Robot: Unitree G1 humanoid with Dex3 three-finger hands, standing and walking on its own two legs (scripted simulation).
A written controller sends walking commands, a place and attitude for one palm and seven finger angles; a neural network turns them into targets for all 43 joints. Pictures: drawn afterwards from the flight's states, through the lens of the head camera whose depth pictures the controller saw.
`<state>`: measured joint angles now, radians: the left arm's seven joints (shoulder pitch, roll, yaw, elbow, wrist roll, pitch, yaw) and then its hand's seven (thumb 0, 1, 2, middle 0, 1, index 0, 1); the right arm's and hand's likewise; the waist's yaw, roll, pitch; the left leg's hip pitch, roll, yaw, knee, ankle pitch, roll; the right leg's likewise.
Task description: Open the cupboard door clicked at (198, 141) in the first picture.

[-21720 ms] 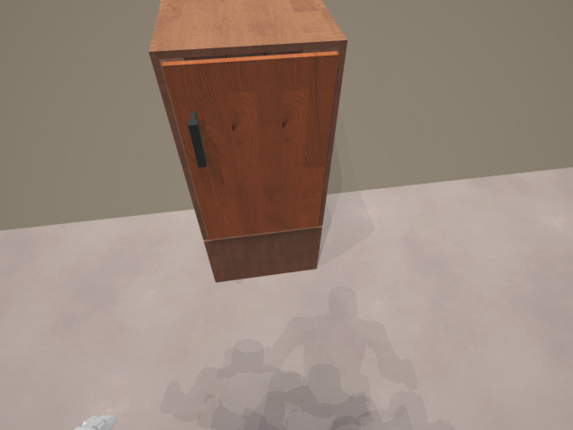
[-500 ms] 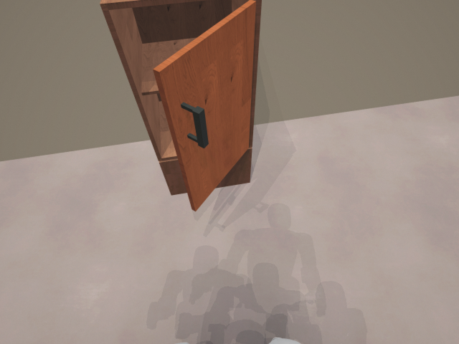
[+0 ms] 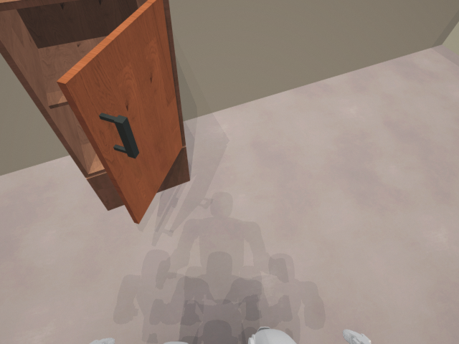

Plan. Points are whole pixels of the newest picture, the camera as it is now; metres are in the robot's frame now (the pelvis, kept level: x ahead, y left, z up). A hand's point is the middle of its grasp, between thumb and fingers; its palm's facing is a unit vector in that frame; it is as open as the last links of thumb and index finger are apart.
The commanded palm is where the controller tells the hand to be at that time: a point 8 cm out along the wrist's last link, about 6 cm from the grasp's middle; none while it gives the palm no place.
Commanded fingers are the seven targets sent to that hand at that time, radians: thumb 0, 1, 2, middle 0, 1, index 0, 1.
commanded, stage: walk to a spot facing it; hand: left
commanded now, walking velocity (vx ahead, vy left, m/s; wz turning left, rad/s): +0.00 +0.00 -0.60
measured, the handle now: (119, 135) +0.52 +0.30 -0.03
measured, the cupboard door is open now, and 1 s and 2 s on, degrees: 46 46 46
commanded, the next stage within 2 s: none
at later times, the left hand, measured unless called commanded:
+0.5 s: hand (160, 323) +0.16 +0.15 -0.17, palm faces -0.29 -0.93 -0.22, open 7.4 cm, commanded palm none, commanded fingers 0.00 0.90 0.90 -0.20 -0.30 -0.20 -0.30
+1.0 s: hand (241, 267) +0.28 -0.01 -0.16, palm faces -0.57 -0.79 -0.21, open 7.4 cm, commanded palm none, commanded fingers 0.00 0.90 0.90 -0.20 -0.30 -0.20 -0.30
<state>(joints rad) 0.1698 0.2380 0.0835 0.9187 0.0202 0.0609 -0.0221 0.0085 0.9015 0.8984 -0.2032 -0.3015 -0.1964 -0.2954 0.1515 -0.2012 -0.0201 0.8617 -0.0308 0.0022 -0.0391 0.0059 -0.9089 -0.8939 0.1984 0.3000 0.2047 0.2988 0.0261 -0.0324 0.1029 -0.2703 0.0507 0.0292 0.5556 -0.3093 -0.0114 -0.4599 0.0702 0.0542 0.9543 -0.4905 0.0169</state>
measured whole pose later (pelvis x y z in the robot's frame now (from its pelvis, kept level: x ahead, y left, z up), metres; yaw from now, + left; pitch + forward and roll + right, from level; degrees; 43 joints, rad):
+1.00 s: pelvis +0.11 -0.12 +0.00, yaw -36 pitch +1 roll +0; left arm 0.20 0.20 0.06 0.94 0.02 -0.03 -0.02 0.01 0.90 0.90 -0.20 -0.30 -0.20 -0.30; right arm 0.24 -0.24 -0.05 0.95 -0.03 0.01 0.01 0.01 -0.91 -0.89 0.20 0.30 0.20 0.30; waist -0.02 0.01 0.08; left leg -0.50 0.12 0.07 0.96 -0.36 -0.06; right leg -0.23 0.02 -0.03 0.48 -0.28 -0.04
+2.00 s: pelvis +0.44 -0.46 -0.01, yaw -53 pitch -1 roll +0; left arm 0.34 0.20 0.06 1.12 0.01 -0.03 -0.01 0.01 0.92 0.90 -0.20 -0.30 -0.19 -0.30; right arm 0.16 -0.17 -0.04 0.97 -0.04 -0.09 0.01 0.00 -0.92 -0.89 0.20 0.30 0.20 0.30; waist 0.01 -0.03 0.06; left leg -0.40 0.09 0.15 0.65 -0.22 0.02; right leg -0.26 -0.01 -0.04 1.04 -0.49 -0.04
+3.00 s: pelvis +0.53 -0.74 -0.01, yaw -32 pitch +2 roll +0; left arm 0.13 0.22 0.05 0.85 0.02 0.00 0.01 0.01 0.90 0.90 -0.20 -0.30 -0.19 -0.30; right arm 0.16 -0.25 -0.08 0.90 -0.02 0.06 0.02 0.01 -0.91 -0.89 0.20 0.30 0.21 0.30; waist -0.01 0.03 0.06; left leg -0.50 -0.02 -0.06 0.81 -0.41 -0.02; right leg -0.32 -0.06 -0.06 0.61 -0.33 0.01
